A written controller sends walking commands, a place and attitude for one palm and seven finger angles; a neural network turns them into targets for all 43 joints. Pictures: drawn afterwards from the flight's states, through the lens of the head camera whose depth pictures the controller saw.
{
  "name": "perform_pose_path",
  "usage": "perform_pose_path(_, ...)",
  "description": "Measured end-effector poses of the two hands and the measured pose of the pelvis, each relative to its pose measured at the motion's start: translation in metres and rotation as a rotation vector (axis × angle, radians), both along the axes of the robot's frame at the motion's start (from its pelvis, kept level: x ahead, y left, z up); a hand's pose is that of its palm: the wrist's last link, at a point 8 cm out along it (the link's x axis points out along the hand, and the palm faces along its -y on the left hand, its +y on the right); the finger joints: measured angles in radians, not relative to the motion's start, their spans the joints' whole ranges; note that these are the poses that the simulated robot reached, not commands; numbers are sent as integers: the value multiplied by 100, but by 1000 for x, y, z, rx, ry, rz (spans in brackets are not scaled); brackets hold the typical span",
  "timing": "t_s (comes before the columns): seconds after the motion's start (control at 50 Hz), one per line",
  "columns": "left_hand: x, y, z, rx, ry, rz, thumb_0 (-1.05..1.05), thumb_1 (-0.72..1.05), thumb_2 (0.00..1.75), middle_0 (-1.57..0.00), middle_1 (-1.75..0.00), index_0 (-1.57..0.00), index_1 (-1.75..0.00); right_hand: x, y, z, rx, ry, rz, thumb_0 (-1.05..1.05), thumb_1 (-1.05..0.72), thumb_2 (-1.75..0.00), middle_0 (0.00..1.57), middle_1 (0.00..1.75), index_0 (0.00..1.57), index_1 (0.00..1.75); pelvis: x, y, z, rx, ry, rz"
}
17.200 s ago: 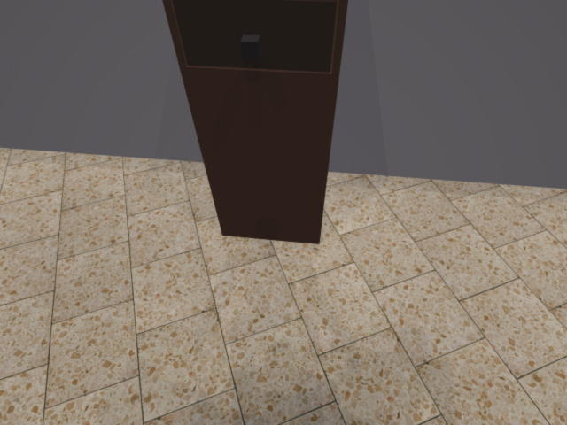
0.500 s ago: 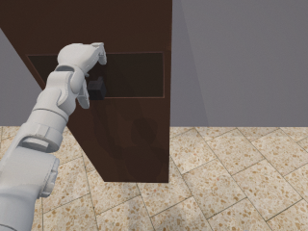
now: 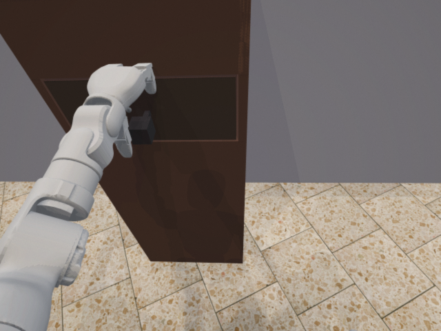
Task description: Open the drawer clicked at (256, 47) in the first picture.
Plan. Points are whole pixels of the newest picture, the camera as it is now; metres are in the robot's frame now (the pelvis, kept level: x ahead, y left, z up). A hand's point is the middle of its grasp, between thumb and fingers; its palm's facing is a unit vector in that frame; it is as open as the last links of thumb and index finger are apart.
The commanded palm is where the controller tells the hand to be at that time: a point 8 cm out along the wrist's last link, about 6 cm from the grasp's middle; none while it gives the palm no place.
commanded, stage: re-aim the fingers above the handle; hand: left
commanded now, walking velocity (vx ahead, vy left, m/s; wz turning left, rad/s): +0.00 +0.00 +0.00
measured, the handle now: (144, 124) +0.50 +0.18 +0.11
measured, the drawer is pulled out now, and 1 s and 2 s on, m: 0.00 0.00 0.00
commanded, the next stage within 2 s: lower the fingers behind the handle in 0.98 s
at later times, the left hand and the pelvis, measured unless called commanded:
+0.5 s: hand (128, 109) +0.46 +0.19 +0.18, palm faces +0.02 -0.01 -1.00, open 13.5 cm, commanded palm +0.45 +0.18 +0.24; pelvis +0.01 +0.00 +0.00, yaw +1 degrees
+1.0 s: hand (148, 110) +0.46 +0.15 +0.17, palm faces +0.05 -0.04 -1.00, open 13.7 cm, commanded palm +0.44 +0.16 +0.24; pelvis +0.01 +0.00 +0.00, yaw +0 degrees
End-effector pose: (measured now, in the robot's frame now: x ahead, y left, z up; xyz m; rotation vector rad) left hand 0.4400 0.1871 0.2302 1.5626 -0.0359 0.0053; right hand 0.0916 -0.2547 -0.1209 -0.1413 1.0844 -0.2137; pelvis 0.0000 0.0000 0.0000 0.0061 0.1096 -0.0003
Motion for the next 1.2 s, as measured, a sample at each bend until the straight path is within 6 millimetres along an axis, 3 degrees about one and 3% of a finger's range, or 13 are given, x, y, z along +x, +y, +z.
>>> perform_pose_path(0.44, 1, 0, 1, -4, 3, 4, 0, -49, 30, -36, -126, -37, -124, 39, 16, 3, 25, -38, 66, 1, -91, -90, 20, 30, 20, 30, 11, 4, 1, -1, -5, 18)
perform_pose_path(0.72, 1, -2, 1, -1, 10, 11, 0, -49, 30, -36, -124, -36, -125, 35, 13, 1, 25, -21, 68, 1, -91, -90, 20, 30, 20, 30, 10, 1, 0, -1, -4, 25)
perform_pose_path(0.9, -2, -30, -4, -15, -1, -73, 0, -49, 30, -37, -125, -33, -122, 31, 12, -2, 43, -20, 54, 1, -91, -90, 20, 30, 20, 30, 11, 2, 1, 1, -10, 15)
perform_pose_path(1.2, 0, -37, -2, -21, -24, -29, 0, -49, 30, -41, -124, -36, -125, 39, 7, -2, 55, -44, 46, 1, -91, -90, 20, 30, 20, 30, 10, -7, 2, 9, -13, -1)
